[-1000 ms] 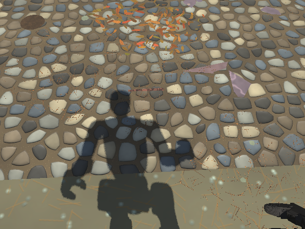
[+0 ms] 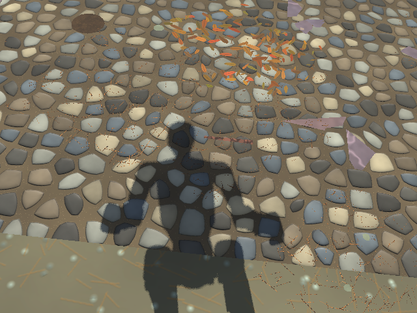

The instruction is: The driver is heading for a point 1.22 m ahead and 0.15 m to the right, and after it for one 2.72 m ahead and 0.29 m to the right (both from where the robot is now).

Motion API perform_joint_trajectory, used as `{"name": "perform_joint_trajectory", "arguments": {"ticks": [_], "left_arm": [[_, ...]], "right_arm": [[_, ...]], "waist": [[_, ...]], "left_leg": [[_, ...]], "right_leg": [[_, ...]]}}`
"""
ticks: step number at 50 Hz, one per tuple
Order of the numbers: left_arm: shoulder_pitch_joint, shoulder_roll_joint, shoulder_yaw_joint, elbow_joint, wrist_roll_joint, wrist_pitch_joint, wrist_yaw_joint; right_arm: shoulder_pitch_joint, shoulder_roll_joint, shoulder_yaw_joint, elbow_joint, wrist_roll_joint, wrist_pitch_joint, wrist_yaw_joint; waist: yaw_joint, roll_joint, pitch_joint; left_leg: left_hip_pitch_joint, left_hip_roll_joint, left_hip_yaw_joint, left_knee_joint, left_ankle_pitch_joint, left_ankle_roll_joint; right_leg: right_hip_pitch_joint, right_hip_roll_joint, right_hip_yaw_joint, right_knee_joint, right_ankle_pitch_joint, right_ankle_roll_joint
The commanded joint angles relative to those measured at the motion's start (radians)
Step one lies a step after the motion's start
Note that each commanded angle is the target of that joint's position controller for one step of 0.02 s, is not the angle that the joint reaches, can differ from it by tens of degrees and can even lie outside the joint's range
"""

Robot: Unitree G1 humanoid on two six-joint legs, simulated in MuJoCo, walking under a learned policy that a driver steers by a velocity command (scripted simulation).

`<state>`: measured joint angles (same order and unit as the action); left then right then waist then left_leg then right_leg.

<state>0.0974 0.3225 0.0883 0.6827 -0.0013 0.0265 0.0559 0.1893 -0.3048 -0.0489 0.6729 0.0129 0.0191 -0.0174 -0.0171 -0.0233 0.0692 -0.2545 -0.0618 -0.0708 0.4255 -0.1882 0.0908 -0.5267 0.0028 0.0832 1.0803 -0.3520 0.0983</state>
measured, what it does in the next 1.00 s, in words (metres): walks ahead: right foot, then left foot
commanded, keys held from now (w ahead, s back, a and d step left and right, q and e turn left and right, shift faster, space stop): q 0.02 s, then w+q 0.10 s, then w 0.06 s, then w+e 0.82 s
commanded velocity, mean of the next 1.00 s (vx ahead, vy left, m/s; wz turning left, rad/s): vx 0.37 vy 0.00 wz -0.15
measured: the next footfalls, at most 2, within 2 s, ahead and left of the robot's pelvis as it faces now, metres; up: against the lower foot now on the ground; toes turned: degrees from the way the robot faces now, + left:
right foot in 0.36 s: +0.12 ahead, -0.15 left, +0.00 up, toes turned +10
left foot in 0.78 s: +0.41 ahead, +0.09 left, +0.00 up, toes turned -10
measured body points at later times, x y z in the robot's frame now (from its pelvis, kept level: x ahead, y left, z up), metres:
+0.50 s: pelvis +0.11 -0.05 +0.00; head +0.13 -0.08 +0.45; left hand +0.16 +0.22 -0.10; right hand +0.28 -0.31 -0.11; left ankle +0.09 +0.08 -0.68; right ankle +0.08 -0.16 -0.75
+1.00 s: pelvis +0.37 -0.02 +0.00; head +0.39 -0.02 +0.45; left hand +0.57 +0.22 -0.10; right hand +0.39 -0.32 -0.11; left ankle +0.37 +0.09 -0.75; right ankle +0.36 -0.17 -0.67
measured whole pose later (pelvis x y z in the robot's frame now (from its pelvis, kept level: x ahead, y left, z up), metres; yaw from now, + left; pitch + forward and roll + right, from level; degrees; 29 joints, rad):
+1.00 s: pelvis +0.37 -0.02 +0.00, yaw -14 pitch +1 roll +2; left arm 0.24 0.33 0.07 0.67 -0.03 -0.02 0.00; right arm 0.27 -0.28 -0.07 0.76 0.00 -0.10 0.01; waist -0.03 -0.05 0.03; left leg -0.13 -0.04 0.08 0.31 -0.20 0.03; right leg -0.60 -0.08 0.05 1.10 -0.30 0.00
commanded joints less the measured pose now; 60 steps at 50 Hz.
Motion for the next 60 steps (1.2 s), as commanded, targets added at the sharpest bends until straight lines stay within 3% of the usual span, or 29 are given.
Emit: {"name": "perform_joint_trajectory", "arguments": {"ticks": [1, 5, 12, 16, 17, 18, 19, 20, 21, 24, 25, 30, 32, 35, 37, 38, 39, 40, 41, 42, 43, 44, 45, 46, 48, 50, 55, 58, 60], "left_arm": [[-0.016, 0.072, 0.02, -0.062, -0.001, -0.018, 0.003], [-0.044, 0.082, 0.021, -0.071, -0.008, -0.046, -0.014], [-0.028, 0.06, 0.001, -0.054, -0.018, -0.117, -0.062], [0.076, 0.055, -0.006, -0.011, -0.024, -0.138, -0.07], [0.135, 0.066, -0.005, 0.003, -0.024, -0.141, -0.066], [0.224, 0.11, 0.001, 0.019, -0.019, -0.142, -0.061], [0.289, 0.227, 0.031, 0.038, -0.008, -0.136, -0.068], [0.323, 0.189, 0.025, 0.042, -0.012, -0.139, -0.079], [0.302, 0.147, 0.011, 0.034, -0.015, -0.142, -0.08], [0.298, 0.113, -0.003, 0.019, -0.014, -0.128, -0.067], [0.307, 0.103, -0.006, 0.019, -0.017, -0.119, -0.06], [0.324, 0.121, 0.0, 0.026, -0.021, -0.082, -0.03], [0.348, 0.135, 0.006, 0.033, -0.026, -0.074, -0.026], [0.337, 0.145, 0.013, 0.033, -0.037, -0.07, -0.022], [0.304, 0.136, 0.013, 0.024, -0.035, -0.068, -0.024], [0.29, 0.11, 0.006, 0.013, -0.025, -0.069, -0.029], [0.285, 0.047, -0.016, -0.018, 0.0, -0.07, -0.032], [0.436, -0.052, -0.046, -0.043, -0.032, -0.079, -0.032], [0.422, 0.064, -0.023, -0.012, -0.054, -0.079, -0.029], [0.311, 0.12, -0.007, -0.021, -0.051, -0.077, -0.03], [0.259, 0.112, -0.007, -0.027, -0.037, -0.075, -0.03], [0.222, 0.099, -0.006, -0.037, -0.025, -0.076, -0.034], [0.218, 0.082, -0.005, -0.044, -0.028, -0.072, -0.042], [0.216, 0.061, -0.009, -0.049, -0.033, -0.066, -0.048], [0.183, 0.027, -0.02, -0.071, -0.03, -0.055, -0.054], [0.137, 0.019, -0.027, -0.097, -0.02, -0.055, -0.06], [-0.004, 0.012, -0.041, -0.134, -0.02, -0.075, -0.095], [-0.085, 0.016, -0.041, -0.174, -0.023, -0.077, -0.108], [-0.081, 0.035, -0.031, -0.188, -0.015, -0.078, -0.11]], "right_arm": [[0.004, -0.18, -0.052, -0.068, -0.001, -0.001, -0.014], [0.015, -0.181, -0.055, -0.07, 0.002, -0.005, -0.015], [0.047, -0.164, -0.039, -0.043, -0.006, -0.028, 0.004], [0.043, -0.134, -0.022, -0.028, -0.009, -0.04, 0.019], [0.038, -0.103, -0.011, -0.028, -0.014, -0.047, 0.02], [0.02, -0.05, 0.006, -0.039, -0.022, -0.057, 0.021], [0.008, -0.058, 0.0, -0.083, -0.007, -0.077, 0.019], [-0.059, -0.138, -0.02, -0.096, 0.006, -0.095, 0.011], [-0.065, -0.156, -0.028, -0.091, 0.013, -0.109, 0.016], [-0.11, -0.116, -0.025, -0.09, -0.018, -0.133, 0.034], [-0.123, -0.096, -0.022, -0.095, -0.021, -0.137, 0.039], [-0.235, -0.017, 0.002, -0.11, -0.014, -0.138, 0.053], [-0.269, -0.032, -0.003, -0.117, -0.004, -0.139, 0.055], [-0.249, -0.079, -0.022, -0.118, 0.007, -0.142, 0.051], [-0.144, -0.121, -0.044, -0.094, 0.007, -0.146, 0.039], [-0.034, -0.155, -0.062, -0.072, 0.001, -0.147, 0.029], [0.146, -0.213, -0.078, -0.055, -0.014, -0.142, 0.016], [0.205, -0.276, -0.088, -0.02, -0.025, -0.127, 0.024], [0.167, -0.167, -0.066, -0.028, -0.016, -0.124, 0.029], [0.112, -0.109, -0.05, -0.033, -0.01, -0.121, 0.024], [0.069, -0.092, -0.044, -0.028, -0.014, -0.119, 0.023], [0.047, -0.069, -0.038, -0.016, -0.02, -0.116, 0.024], [0.033, -0.06, -0.034, -0.009, -0.03, -0.119, 0.022], [0.026, -0.056, -0.035, -0.001, -0.028, -0.124, 0.022], [0.026, -0.068, -0.042, 0.019, -0.016, -0.135, 0.024], [0.024, -0.098, -0.051, 0.036, -0.012, -0.138, 0.024], [0.04, -0.148, -0.058, 0.065, -0.005, -0.128, 0.019], [0.11, -0.177, -0.064, 0.1, 0.014, -0.114, 0.022], [0.144, -0.198, -0.067, 0.12, 0.022, -0.1, 0.023]], "waist": [[-0.006, 0.136, -0.129], [-0.027, 0.188, -0.092], [-0.058, 0.179, -0.079], [0.004, 0.13, -0.06], [0.03, 0.108, -0.069], [0.053, -0.016, -0.08], [0.041, -0.224, -0.056], [0.086, -0.187, 0.012], [0.074, -0.125, 0.034], [0.075, -0.081, -0.001], [0.073, -0.087, -0.014], [0.097, -0.106, -0.017], [0.106, -0.108, -0.018], [0.071, -0.123, -0.022], [0.002, -0.13, -0.064], [-0.055, -0.112, -0.145], [-0.124, -0.006, -0.321], [-0.046, 0.359, -0.455], [-0.054, 0.274, -0.347], [-0.068, 0.177, -0.199], [-0.051, 0.1, -0.125], [-0.036, 0.093, -0.077], [-0.014, 0.122, -0.061], [-0.006, 0.135, -0.053], [0.003, 0.117, -0.026], [0.004, 0.094, -0.009], [-0.039, 0.064, 0.008], [-0.056, 0.055, 0.025], [-0.03, 0.069, 0.0]], "left_leg": [[0.207, 0.241, -0.295, -0.102, 0.25, 0.135], [0.144, 0.217, -0.401, -0.19, -0.283, 0.147], [0.092, 0.23, -0.407, -0.179, -0.321, 0.148], [-0.025, 0.202, -0.355, -0.119, -0.355, 0.111], [-0.07, 0.177, -0.312, -0.049, -0.339, 0.084], [-0.16, 0.099, -0.183, 0.174, -0.286, 0.032], [-0.394, -0.02, 0.0, 0.395, -0.314, -0.031], [-0.544, 0.014, -0.016, 0.553, -0.403, -0.052], [-0.582, 0.058, -0.046, 0.607, -0.319, -0.048], [-0.578, 0.094, -0.017, 0.548, -0.129, -0.071], [-0.539, 0.089, 0.0, 0.494, -0.097, -0.087], [-0.314, 0.026, 0.055, 0.195, 0.083, -0.15], [-0.237, 0.01, 0.048, 0.132, 0.143, -0.153], [-0.143, 0.021, 0.009, 0.075, 0.142, -0.13], [0.011, 0.026, 0.02, 0.022, 0.122, -0.088], [0.183, 0.064, 0.004, 0.005, 0.126, -0.053], [0.459, 0.238, -0.165, 0.035, 0.01, 0.014], [0.713, 0.478, -0.643, -0.078, -0.22, 0.171], [0.62, 0.474, -0.705, -0.146, -0.381, 0.159], [0.485, 0.428, -0.527, -0.153, -0.312, 0.122], [0.368, 0.385, -0.39, -0.164, -0.154, 0.105], [0.285, 0.346, -0.301, -0.186, -0.047, 0.099], [0.225, 0.321, -0.228, -0.21, 0.011, 0.091], [0.192, 0.31, -0.179, -0.234, 0.045, 0.094], [0.153, 0.319, -0.108, -0.271, 0.115, 0.112], [0.15, 0.33, -0.048, -0.294, 0.189, 0.126], [0.167, 0.29, 0.133, -0.294, 0.268, 0.078], [0.246, 0.322, 0.159, -0.271, 0.319, 0.061], [0.299, 0.341, 0.169, -0.194, 0.559, 0.054]], "right_leg": [[-0.097, -0.004, 0.025, -0.081, 0.032, 0.018], [-0.067, -0.003, 0.026, -0.259, 0.056, 0.006], [0.109, -0.012, -0.042, -0.482, 0.065, -0.057], [0.327, 0.008, -0.076, -0.63, 0.119, -0.132], [0.403, -0.026, -0.018, -0.647, 0.089, -0.158], [0.488, -0.151, 0.172, -0.734, 0.003, -0.213], [0.589, -0.309, 0.521, -0.855, -0.183, -0.358], [0.586, -0.377, 0.684, -0.907, -0.284, -0.423], [0.589, -0.347, 0.628, -0.9, -0.268, -0.401], [0.625, -0.231, 0.422, -0.891, 0.022, -0.339], [0.606, -0.2, 0.371, -0.893, 0.108, -0.329], [0.425, -0.119, 0.23, -0.869, 0.323, -0.299], [0.382, -0.131, 0.253, -0.855, 0.326, -0.292], [0.389, -0.167, 0.32, -0.818, 0.327, -0.265], [0.382, -0.151, 0.315, -0.719, 0.457, -0.233], [0.341, -0.095, 0.274, -0.567, 0.516, -0.201], [0.211, -0.033, 0.211, -0.279, 0.352, -0.169], [-0.104, 0.099, 0.108, 0.032, -0.224, -0.117], [-0.218, 0.011, 0.114, 0.17, -0.21, -0.11], [-0.246, -0.027, 0.085, 0.189, -0.115, -0.111], [-0.213, -0.064, 0.058, 0.172, -0.044, -0.106], [-0.195, -0.087, 0.053, 0.136, -0.002, -0.105], [-0.157, -0.11, 0.05, 0.12, 0.025, -0.106], [-0.143, -0.118, 0.037, 0.104, 0.037, -0.105], [-0.165, -0.131, 0.022, 0.054, 0.052, -0.097], [-0.196, -0.137, 0.017, -0.031, 0.115, -0.082], [-0.113, -0.11, -0.059, -0.329, 0.368, -0.103], [-0.092, -0.084, -0.085, -0.428, 0.338, -0.14], [-0.014, -0.032, -0.117, -0.47, 0.241, -0.18]]}}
